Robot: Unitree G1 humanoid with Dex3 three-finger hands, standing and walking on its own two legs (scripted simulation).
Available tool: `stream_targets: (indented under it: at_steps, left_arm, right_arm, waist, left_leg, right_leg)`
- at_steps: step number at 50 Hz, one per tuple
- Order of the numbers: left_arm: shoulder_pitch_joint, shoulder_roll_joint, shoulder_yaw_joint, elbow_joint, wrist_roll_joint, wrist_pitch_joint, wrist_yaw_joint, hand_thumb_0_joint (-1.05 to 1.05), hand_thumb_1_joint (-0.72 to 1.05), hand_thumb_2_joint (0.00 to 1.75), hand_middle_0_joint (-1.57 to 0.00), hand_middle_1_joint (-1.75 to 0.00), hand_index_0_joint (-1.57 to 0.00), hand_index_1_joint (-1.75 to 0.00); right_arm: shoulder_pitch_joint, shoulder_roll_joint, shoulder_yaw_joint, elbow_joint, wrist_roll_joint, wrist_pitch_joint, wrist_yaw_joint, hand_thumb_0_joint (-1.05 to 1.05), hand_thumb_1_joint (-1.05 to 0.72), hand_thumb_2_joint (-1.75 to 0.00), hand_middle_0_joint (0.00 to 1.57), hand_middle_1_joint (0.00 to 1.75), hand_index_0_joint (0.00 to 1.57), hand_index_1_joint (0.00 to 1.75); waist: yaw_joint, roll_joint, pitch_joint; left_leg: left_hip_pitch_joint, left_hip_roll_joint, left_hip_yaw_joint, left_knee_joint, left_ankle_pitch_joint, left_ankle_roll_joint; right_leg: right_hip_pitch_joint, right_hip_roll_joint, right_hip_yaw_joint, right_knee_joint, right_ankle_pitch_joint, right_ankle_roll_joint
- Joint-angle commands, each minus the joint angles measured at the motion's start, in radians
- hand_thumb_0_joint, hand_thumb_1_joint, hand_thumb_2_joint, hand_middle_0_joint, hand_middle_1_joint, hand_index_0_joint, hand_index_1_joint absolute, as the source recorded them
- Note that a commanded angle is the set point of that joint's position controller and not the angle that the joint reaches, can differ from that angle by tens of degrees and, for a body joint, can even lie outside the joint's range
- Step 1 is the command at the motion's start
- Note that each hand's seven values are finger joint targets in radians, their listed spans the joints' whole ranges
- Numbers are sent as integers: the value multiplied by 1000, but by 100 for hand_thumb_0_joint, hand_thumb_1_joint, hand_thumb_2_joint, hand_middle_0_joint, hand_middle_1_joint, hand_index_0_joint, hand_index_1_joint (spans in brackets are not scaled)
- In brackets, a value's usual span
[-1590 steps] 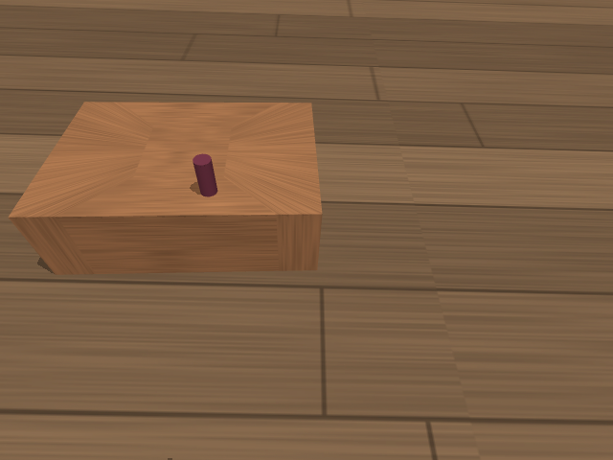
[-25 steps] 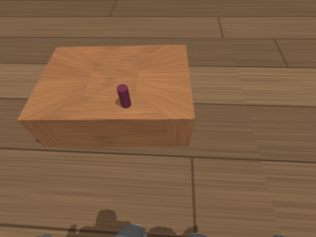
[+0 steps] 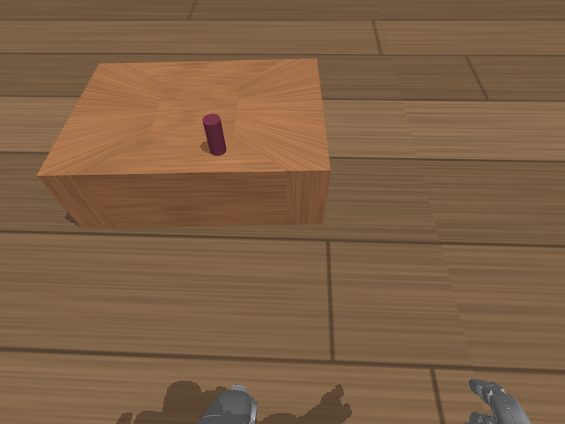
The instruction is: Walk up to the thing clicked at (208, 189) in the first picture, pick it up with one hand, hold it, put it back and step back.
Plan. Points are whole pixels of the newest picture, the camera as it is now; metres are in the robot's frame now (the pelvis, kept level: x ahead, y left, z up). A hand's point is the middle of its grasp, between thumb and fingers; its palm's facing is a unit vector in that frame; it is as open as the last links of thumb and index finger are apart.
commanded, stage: step back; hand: left
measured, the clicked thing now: (215, 135) +1.04 +0.28 -0.35
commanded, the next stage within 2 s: stand in 1.12 s
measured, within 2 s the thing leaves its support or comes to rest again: neither
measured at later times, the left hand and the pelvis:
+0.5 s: hand out of the picture -0.03 +0.28 -0.13, palm faces +0.07 -0.92 -0.39, open 7.4 cm; pelvis -0.06 +0.00 +0.01, yaw +4 degrees
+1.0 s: hand out of the picture +0.04 +0.30 -0.14, palm faces +0.07 -0.93 -0.35, open 7.4 cm; pelvis -0.02 +0.03 +0.01, yaw +4 degrees
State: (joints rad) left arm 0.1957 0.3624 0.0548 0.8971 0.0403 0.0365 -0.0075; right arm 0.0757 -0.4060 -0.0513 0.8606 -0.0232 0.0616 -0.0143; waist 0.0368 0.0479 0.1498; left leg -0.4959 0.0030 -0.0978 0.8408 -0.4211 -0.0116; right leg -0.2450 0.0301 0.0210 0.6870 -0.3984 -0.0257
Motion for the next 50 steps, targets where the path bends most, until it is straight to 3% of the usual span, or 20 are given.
stream_targets:
  at_steps: [1,8,12,13,14,15,18,22,24,25,26,27,28,34,37,39,40,41,45,50]
  left_arm:
    - [-136,294,79,-105,1,-48,39,0,90,90,-20,-30,-20,-30]
    - [6,301,96,-66,12,-62,28,0,90,90,-20,-30,-20,-30]
    - [-44,279,67,-63,5,-43,13,0,90,90,-20,-30,-20,-30]
    - [-20,229,49,-61,3,-42,10,0,90,90,-20,-30,-20,-30]
    - [-79,186,36,-67,-19,-47,8,0,90,90,-20,-30,-20,-30]
    - [-122,265,67,-56,-14,-47,12,0,90,90,-20,-30,-20,-30]
    - [-23,225,53,-8,-27,-58,-5,0,90,90,-20,-30,-20,-30]
    - [-13,213,58,13,-16,-76,-8,0,90,90,-20,-30,-20,-30]
    - [52,205,63,53,-7,-86,6,0,90,90,-20,-30,-20,-30]
    - [76,245,77,58,1,-93,15,0,90,90,-20,-30,-20,-30]
    - [115,336,92,62,5,-98,20,0,90,90,-20,-30,-20,-30]
    - [53,369,100,32,8,-102,17,0,90,90,-20,-30,-20,-30]
    - [21,336,95,15,-4,-105,18,0,90,90,-20,-30,-20,-30]
    - [-52,275,58,5,-15,-109,19,0,90,90,-20,-30,-20,-30]
    - [-83,246,35,-3,-28,-86,17,0,90,90,-20,-30,-20,-30]
    - [-46,176,9,-4,-47,-74,17,0,90,90,-20,-30,-20,-30]
    - [-29,206,19,27,-52,-61,24,0,90,90,-20,-30,-20,-30]
    - [-26,212,18,44,-39,-61,23,0,90,90,-20,-30,-20,-30]
    - [-25,230,20,90,-36,-78,18,0,90,90,-20,-30,-20,-30]
    - [-84,228,13,110,-37,-81,24,0,90,90,-20,-30,-20,-30]
  right_arm:
    - [41,-182,-46,-43,18,-19,-18,0,-90,-90,20,30,20,30]
    - [6,-174,-47,-27,-13,-49,15,0,-90,-90,20,30,20,30]
    - [151,-169,-65,69,-10,-70,22,0,-90,-90,20,30,20,30]
    - [186,-190,-75,83,-14,-79,18,0,-90,-90,20,30,20,30]
    - [169,-272,-81,73,-19,-84,15,0,-90,-90,20,30,20,30]
    - [126,-317,-87,53,-16,-87,18,0,-90,-90,20,30,20,30]
    - [26,-222,-53,39,-23,-108,13,0,-90,-90,20,30,20,30]
    - [70,-233,-68,50,-27,-86,25,0,-90,-90,20,30,20,30]
    - [48,-186,-52,40,-10,-70,25,0,-90,-90,20,30,20,30]
    - [59,-129,-36,28,-1,-69,23,0,-90,-90,20,30,20,30]
    - [16,-108,-30,8,-2,-70,19,0,-90,-90,20,30,20,30]
    - [26,-163,-47,20,-11,-71,10,0,-90,-90,20,30,20,30]
    - [65,-184,-53,35,-5,-76,11,0,-90,-90,20,30,20,30]
    - [104,-131,-43,78,-7,-85,23,0,-90,-90,20,30,20,30]
    - [120,-122,-48,109,-9,-91,14,0,-90,-90,20,30,20,30]
    - [84,-195,-52,98,-14,-102,1,0,-90,-90,20,30,20,30]
    - [24,-245,-54,86,0,-98,3,0,-90,-90,20,30,20,30]
    - [-17,-239,-54,86,-4,-95,7,0,-90,-90,20,30,20,30]
    - [-59,-163,-20,109,5,-92,7,0,-90,-90,20,30,20,30]
    - [-75,-155,-19,150,10,-94,6,0,-90,-90,20,30,20,30]
  waist:
    - [-53,-122,-88]
    - [49,-212,-94]
    - [-39,-182,-96]
    - [-55,-69,-117]
    - [-80,161,-105]
    - [-83,89,-36]
    - [-12,67,-43]
    - [-43,133,-80]
    - [6,67,-90]
    - [21,-57,-104]
    - [51,-225,-94]
    - [36,-177,-35]
    - [10,-101,-22]
    - [-22,-190,-109]
    - [-59,-150,-152]
    - [-39,41,-213]
    - [-16,70,-199]
    - [-11,48,-176]
    - [-8,53,-159]
    - [-30,-8,-215]
  left_leg:
    - [-8,-99,-102,327,-42,9]
    - [13,-13,20,-77,-114,-14]
    - [402,-41,103,-436,22,35]
    - [499,26,-33,-494,-44,58]
    - [386,250,-440,-635,-410,160]
    - [173,352,-522,-689,-529,260]
    - [217,220,-249,-608,-223,178]
    - [223,187,-145,-522,-113,174]
    - [97,142,-74,-386,-70,118]
    - [-17,76,-25,-241,-68,71]
    - [-134,-54,47,-30,-142,37]
    - [-90,-5,-18,72,-162,21]
    - [-86,15,-48,103,-122,25]
    - [164,38,83,-151,12,5]
    - [363,4,126,-390,256,18]
    - [393,225,-159,-479,338,98]
    - [239,302,-210,-498,220,188]
    - [192,296,-194,-493,192,194]
    - [211,152,-24,-427,237,58]
    - [344,147,22,-409,444,55]
  right_leg:
    - [-112,-287,244,-278,310,-163]
    - [74,-290,292,-337,-247,-170]
    - [-167,-228,164,-269,-238,-103]
    - [-260,-166,98,-142,-212,-69]
    - [-356,-39,-16,52,-190,8]
    - [-261,-60,26,199,-179,12]
    - [-185,-71,37,165,-40,6]
    - [-23,-28,-50,-119,-47,12]
    - [184,1,-57,-284,76,-2]
    - [271,-86,133,-336,-11,-31]
    - [233,-297,472,-468,-259,-123]
    - [95,-434,568,-485,-289,-216]
    - [94,-418,514,-459,-190,-232]
    - [3,-270,156,-313,325,-140]
    - [-64,-206,73,-164,435,-78]
    - [-100,-79,16,-36,264,7]
    - [2,-46,-22,-22,-18,8]
    - [59,-56,-12,-52,-48,3]
    - [92,-105,78,-219,236,-19]
    - [92,-123,74,-252,410,-7]
